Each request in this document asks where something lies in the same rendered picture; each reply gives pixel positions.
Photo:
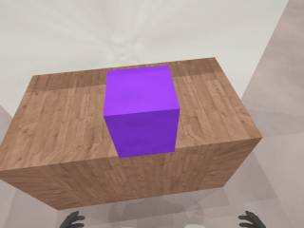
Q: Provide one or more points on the robot left hand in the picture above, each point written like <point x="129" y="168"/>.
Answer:
<point x="72" y="218"/>

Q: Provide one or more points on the robot right hand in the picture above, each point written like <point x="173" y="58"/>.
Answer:
<point x="257" y="223"/>

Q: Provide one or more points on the carton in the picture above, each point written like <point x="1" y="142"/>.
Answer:
<point x="141" y="110"/>

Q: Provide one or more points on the pedestal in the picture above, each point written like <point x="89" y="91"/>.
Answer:
<point x="58" y="148"/>

